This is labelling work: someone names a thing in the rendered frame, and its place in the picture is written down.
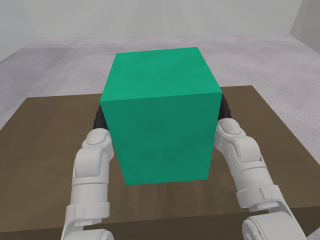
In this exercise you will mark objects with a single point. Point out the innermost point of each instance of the right robot upper arm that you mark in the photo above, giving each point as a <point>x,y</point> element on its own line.
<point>271,226</point>

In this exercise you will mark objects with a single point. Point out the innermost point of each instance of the carton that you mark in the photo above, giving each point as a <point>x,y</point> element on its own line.
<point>161,108</point>

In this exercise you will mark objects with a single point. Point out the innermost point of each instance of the left robot upper arm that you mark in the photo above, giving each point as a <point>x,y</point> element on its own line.
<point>93,234</point>

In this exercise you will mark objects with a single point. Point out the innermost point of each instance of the pedestal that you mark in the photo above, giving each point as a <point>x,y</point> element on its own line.
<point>39,143</point>

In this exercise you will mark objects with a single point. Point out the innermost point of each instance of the robot left forearm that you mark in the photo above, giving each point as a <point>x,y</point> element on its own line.
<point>89,193</point>

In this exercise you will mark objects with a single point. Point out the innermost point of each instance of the robot right forearm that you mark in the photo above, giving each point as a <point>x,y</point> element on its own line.
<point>255,188</point>

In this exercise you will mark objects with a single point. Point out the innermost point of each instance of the left robot hand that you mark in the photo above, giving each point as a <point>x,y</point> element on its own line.
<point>100,121</point>

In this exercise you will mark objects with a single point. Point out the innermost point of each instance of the right robot hand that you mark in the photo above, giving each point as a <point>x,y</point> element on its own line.
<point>224,111</point>

